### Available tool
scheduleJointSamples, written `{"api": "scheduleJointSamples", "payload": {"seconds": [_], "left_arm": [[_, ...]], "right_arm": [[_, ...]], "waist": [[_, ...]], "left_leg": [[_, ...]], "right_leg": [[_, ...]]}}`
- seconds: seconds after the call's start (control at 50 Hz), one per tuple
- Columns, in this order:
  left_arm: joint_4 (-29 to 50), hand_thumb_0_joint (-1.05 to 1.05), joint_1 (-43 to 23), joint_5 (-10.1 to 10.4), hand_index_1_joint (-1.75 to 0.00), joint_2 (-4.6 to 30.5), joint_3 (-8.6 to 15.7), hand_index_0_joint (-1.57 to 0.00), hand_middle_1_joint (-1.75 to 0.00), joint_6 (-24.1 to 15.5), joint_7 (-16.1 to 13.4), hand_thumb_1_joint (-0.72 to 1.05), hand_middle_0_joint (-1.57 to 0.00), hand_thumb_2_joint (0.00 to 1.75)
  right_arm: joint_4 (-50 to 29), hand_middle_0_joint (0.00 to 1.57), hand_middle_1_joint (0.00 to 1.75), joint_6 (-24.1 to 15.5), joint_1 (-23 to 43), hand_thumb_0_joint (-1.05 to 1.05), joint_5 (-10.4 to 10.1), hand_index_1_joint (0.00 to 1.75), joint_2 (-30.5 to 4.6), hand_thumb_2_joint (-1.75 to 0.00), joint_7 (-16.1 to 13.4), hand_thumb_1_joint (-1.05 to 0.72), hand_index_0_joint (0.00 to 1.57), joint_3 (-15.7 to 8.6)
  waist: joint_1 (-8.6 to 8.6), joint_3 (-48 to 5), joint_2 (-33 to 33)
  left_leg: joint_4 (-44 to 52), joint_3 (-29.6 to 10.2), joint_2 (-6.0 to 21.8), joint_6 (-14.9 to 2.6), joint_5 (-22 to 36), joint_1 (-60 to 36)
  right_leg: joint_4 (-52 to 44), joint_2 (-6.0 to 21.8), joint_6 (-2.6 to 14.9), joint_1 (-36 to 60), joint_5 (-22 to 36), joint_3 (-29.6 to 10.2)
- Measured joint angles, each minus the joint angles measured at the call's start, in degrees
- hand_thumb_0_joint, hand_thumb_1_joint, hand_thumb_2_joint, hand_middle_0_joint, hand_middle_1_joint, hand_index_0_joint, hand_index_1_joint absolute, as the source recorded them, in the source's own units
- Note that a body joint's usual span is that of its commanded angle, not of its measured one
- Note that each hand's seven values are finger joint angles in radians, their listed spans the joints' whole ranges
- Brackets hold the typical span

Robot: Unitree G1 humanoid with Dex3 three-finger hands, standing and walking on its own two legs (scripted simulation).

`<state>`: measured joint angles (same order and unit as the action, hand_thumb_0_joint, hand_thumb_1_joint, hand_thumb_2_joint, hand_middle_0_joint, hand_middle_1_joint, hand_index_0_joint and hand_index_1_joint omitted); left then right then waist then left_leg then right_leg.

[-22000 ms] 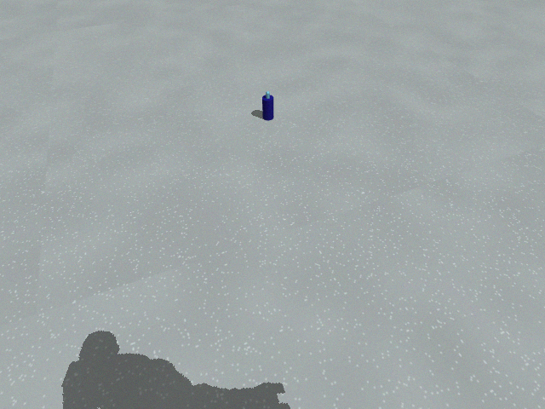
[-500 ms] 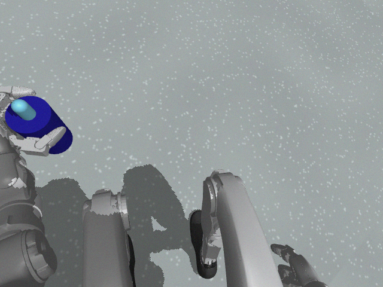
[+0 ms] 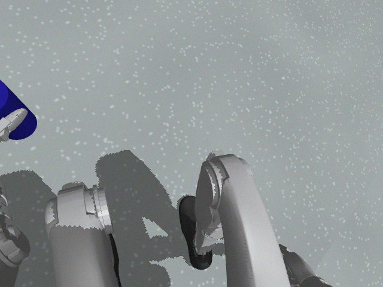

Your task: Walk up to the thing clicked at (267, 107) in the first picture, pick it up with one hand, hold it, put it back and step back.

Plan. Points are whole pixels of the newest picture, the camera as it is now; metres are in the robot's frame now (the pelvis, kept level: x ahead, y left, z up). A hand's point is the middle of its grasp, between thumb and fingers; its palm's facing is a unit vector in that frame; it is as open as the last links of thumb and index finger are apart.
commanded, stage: crouch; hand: left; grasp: from the side
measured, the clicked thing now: out of the picture +0.48 +0.27 -0.11
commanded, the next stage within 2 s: lower in 0.30 s
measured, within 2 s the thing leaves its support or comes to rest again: rests again in 2.00 s
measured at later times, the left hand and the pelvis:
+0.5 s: hand (0, 110) +0.49 +0.28 -0.14, palm faces +0.30 -0.95 -0.03, open 10.2 cm; pelvis +0.00 +0.01 -0.02, yaw -3 degrees
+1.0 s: hand (15, 119) +0.49 +0.28 -0.21, palm faces +0.32 -0.95 -0.04, open 10.2 cm; pelvis -0.01 +0.01 -0.03, yaw -6 degrees
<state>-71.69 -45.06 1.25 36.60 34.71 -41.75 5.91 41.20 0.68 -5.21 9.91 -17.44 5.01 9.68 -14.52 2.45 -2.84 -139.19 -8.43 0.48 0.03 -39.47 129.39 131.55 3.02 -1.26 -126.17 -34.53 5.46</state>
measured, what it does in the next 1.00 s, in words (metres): stands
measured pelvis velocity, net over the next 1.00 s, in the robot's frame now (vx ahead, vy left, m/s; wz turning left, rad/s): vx -0.01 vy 0.01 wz -0.10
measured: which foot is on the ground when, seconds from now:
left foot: down 0.00-1.00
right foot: down 0.00-1.00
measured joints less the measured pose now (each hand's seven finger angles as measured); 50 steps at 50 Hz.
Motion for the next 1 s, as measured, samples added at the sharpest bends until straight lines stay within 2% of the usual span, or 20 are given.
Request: {"api": "scheduleJointSamples", "payload": {"seconds": [0.38, 0.48, 0.58, 0.74, 0.84, 1.0], "left_arm": [[-0.7, -0.04, 0.75, 0.89, -1.1, 3.8, 0.12, -0.79, -1.07, -2.19, 0.27, -0.5, -0.73, 1.04], [-2.11, -0.04, 0.4, 0.46, -1.1, 5.21, 0.1, -0.79, -1.07, -3.13, 0.1, -0.5, -0.73, 1.04], [-5.73, -0.04, -0.49, 1.01, -1.1, 6.99, 1.09, -0.79, -1.07, -4.92, -0.53, -0.5, -0.73, 1.04], [-7.99, -0.04, -0.04, 0.16, -1.1, 10.69, 1.47, -0.79, -1.07, -7.17, -0.66, -0.49, -0.73, 1.04], [-8.2, -0.04, 0.32, 0.23, -1.1, 11.83, 1.98, -0.79, -1.07, -8.19, -1.59, -0.49, -0.73, 1.04], [-9.77, -0.04, -0.1, -0.43, -1.1, 14.4, 1.35, -0.78, -1.07, -9.57, -3.41, -0.49, -0.72, 1.04]], "right_arm": [[-1.44, 0.2, 0.3, 0.78, 2.7, 0.0, 2.4, 0.3, -1.67, -0.91, 0.41, -0.93, 0.2, 4.5], [-2.17, 0.2, 0.3, 0.96, 3.39, 0.0, 2.95, 0.3, -1.92, -0.91, 0.58, -0.93, 0.2, 5.67], [-3.07, 0.2, 0.3, 1.15, 4.45, 0.0, 3.68, 0.3, -2.45, -0.91, 0.96, -0.93, 0.2, 7.56], [-4.33, 0.2, 0.3, 1.27, 6.38, 0.0, 5.47, 0.3, -3.15, -0.91, 1.2, -0.92, 0.2, 10.69], [-4.75, 0.2, 0.3, 1.29, 7.31, 0.0, 6.57, 0.3, -3.47, -0.91, 1.2, -0.93, 0.2, 12.39], [-5.77, 0.2, 0.3, 1.62, 8.91, 0.0, 7.93, 0.3, -3.97, -0.91, 1.18, -0.93, 0.2, 14.55]], "waist": [[-0.99, 4.91, -2.57], [-1.49, 5.81, -3.16], [-2.1, 7.28, -3.97], [-2.91, 10.67, -6.48], [-3.05, 12.23, -7.95], [-3.34, 13.88, -9.32]], "left_leg": [[-4.0, -2.73, -0.24, -0.13, -0.64, 0.75], [-4.76, -3.36, -0.31, -0.22, -0.72, 0.71], [-5.72, -4.17, -0.29, -0.35, -0.82, 0.64], [-7.56, -5.68, -0.13, -0.39, -1.08, 0.42], [-8.49, -6.65, -0.15, -0.39, -1.41, 0.08], [-9.35, -7.93, -0.16, -0.59, -1.75, -0.34]], "right_leg": [[1.84, -0.51, -0.63, 0.73, 0.14, 2.12], [2.04, -0.64, -0.8, 1.18, 0.23, 2.62], [2.29, -0.92, -1.05, 1.65, 0.46, 3.24], [2.89, -1.55, -1.46, 2.34, 0.98, 4.34], [3.04, -1.84, -1.74, 3.06, 1.03, 5.06], [2.77, -2.26, -2.15, 4.16, 1.16, 6.07]]}}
